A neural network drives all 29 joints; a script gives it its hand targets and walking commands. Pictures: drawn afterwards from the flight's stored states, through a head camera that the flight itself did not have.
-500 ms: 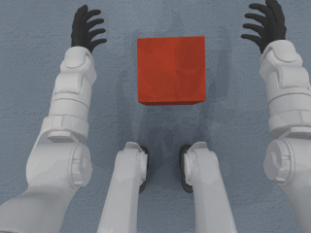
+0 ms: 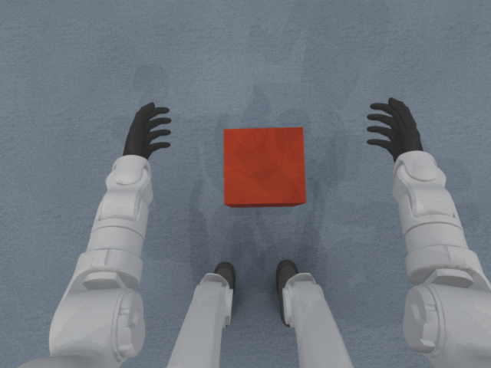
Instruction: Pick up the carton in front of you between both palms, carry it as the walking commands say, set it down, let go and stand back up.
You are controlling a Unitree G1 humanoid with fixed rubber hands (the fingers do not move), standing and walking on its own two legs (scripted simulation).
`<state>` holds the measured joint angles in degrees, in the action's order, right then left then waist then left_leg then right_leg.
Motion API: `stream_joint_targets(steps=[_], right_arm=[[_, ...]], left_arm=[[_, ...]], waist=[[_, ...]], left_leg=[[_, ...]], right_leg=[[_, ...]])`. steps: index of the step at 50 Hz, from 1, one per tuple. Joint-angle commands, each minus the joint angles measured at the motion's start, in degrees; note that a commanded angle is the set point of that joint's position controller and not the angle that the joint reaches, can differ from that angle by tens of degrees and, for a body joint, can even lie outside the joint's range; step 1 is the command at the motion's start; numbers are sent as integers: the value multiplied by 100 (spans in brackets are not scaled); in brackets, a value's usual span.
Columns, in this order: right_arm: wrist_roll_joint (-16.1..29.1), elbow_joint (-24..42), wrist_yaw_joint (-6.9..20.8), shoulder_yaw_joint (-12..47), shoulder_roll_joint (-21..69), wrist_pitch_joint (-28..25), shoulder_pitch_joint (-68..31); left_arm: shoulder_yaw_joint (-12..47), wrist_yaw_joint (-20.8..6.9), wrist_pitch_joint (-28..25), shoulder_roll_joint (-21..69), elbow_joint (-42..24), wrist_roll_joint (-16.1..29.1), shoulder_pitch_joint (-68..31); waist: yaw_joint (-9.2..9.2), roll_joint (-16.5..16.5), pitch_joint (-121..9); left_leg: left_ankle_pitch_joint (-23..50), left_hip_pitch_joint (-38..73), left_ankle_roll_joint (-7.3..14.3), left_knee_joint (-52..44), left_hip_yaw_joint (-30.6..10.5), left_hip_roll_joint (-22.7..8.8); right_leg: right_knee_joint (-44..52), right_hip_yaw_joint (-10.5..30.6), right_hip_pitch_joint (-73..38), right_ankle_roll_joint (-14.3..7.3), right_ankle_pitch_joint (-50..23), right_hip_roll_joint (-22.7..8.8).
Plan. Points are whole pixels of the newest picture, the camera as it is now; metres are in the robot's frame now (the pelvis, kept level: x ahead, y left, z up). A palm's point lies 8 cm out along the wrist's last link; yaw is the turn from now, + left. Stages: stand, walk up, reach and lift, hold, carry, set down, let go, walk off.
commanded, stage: let go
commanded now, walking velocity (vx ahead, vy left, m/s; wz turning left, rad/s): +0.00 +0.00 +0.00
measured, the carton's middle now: (262, 172) +0.47 -0.02 -0.55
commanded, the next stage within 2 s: stand in 1.06 s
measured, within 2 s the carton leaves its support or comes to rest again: neither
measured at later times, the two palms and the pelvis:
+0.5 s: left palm (52, 271) +0.27 +0.23 +0.01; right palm (470, 272) +0.27 -0.22 +0.00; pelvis +0.06 +0.01 +0.09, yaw +0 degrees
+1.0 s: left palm (24, 325) +0.22 +0.24 +0.04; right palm out of the picture +0.22 -0.22 +0.04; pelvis +0.06 +0.01 +0.10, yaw +0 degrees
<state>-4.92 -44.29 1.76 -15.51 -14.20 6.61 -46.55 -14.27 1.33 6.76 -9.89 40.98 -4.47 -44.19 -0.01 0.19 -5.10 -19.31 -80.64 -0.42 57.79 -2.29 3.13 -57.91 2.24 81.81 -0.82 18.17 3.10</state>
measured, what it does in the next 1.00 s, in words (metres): rises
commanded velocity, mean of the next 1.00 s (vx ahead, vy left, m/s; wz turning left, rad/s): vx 0.00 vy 0.00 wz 0.00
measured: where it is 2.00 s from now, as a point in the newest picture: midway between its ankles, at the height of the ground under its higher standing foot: (255, 305)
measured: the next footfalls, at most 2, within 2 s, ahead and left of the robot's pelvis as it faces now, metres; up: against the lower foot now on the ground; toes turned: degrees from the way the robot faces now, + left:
none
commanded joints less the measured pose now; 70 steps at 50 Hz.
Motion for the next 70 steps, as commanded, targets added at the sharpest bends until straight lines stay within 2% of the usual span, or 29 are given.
stream_joint_targets(steps=[1, 5, 14, 26, 34, 39, 44, 52, 53, 54, 55, 58, 64, 70], right_arm=[[24, 1038, -17, 51, -584, -167, 24], [239, 1311, 34, 262, -460, -346, 827], [406, 1302, 80, 569, -246, -725, 3092], [524, 2134, 100, 972, -285, -868, 5346], [530, 2472, 217, 1171, -315, -413, 5701], [466, 2533, 261, 1148, -357, -58, 5618], [420, 2577, 260, 1127, -349, 138, 5668], [389, 2657, 243, 1120, -332, 160, 5655], [490, 2323, 138, 1076, -438, -21, 6010], [461, 1633, -51, 926, -942, -300, 5480], [428, 1670, -110, 893, -940, -438, 5601], [408, 1354, -169, 922, -760, -646, 5650], [385, 969, -254, 919, -862, -787, 5665], [371, 708, -321, 948, -966, -811, 5752]], left_arm=[[82, -71, -174, -615, -954, -36, 113], [256, -159, -346, -587, -1201, 139, 879], [561, -275, -725, -471, -1097, 328, 3058], [941, -382, -863, -610, -1871, 476, 5185], [1084, -510, -429, -697, -2134, 491, 5458], [1038, -543, -90, -725, -2170, 418, 5389], [1015, -539, 103, -730, -2199, 358, 5413], [1008, -541, 127, -724, -2257, 326, 5386], [1052, -376, 447, -840, -2652, 230, 5260], [794, -160, -32, -1409, -1303, 486, 5374], [787, -92, -261, -1428, -1247, 460, 5462], [847, -49, -594, -1128, -962, 378, 5369], [856, 16, -776, -1261, -521, 347, 5403], [878, 70, -818, -1340, -253, 331, 5474]], waist=[[33, -172, -5232], [23, -142, -4514], [-16, -66, -3350], [11, 9, -1229], [2, 28, 391], [1, 84, 960], [10, 54, 1055], [9, 7, 883], [12, 252, 560], [-103, -68, 390], [-13, -108, 370], [42, -57, 514], [15, 14, 347], [16, 49, 348]], left_leg=[[2057, 2935, -115, -671, 238, 56], [2266, 3382, -102, -1049, 114, -15], [2760, 4542, -90, -1767, -69, -108], [2401, 6656, -87, -3170, -43, -170], [1205, 6960, -37, -3739, 31, -202], [783, 7019, 0, -3783, 69, -207], [978, 7217, 5, -3719, 77, -192], [1409, 7442, -3, -3602, 43, -169], [1433, 7521, -46, -3463, 96, -52], [1472, 7103, -16, -3172, 7, -328], [1353, 7205, 23, -3127, -103, -376], [1006, 6986, 43, -3223, -294, -486], [1759, 7016, 53, -3144, -409, -570], [1851, 7073, 62, -3159, -470, -613]], right_leg=[[582, -3, -4433, 173, -2735, -63], [956, 74, -4725, 149, -2872, -117], [1671, 163, -5516, 162, -3168, -171], [3137, -26, -7006, 156, -2327, -138], [3640, -121, -7553, 145, -1151, -130], [3642, -175, -7701, 132, -758, -117], [3605, -172, -7847, 133, -967, -107], [3555, -110, -7924, 123, -1345, -108], [3421, -122, -8144, 95, -1693, -111], [3305, -70, -7321, 200, -1336, -419], [3302, 39, -7255, 147, -1193, -427], [3368, 166, -7035, 108, -780, -475], [3267, 258, -7230, 76, -1600, -547], [3271, 292, -7284, 62, -1680, -573]])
